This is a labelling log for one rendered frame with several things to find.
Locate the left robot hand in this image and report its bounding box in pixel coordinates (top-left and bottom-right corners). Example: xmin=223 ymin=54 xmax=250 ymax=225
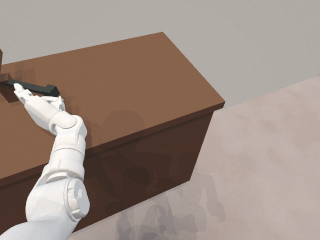
xmin=14 ymin=83 xmax=66 ymax=131

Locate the robot left upper arm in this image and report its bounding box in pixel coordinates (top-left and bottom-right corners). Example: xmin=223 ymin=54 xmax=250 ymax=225
xmin=0 ymin=177 xmax=90 ymax=240

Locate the tap lever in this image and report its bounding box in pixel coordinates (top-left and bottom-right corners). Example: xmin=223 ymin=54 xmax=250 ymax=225
xmin=4 ymin=78 xmax=60 ymax=98

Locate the left robot forearm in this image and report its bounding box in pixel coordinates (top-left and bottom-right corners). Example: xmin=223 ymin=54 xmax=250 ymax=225
xmin=25 ymin=111 xmax=87 ymax=222

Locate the counter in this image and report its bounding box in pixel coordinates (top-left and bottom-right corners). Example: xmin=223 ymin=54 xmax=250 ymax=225
xmin=0 ymin=31 xmax=226 ymax=235

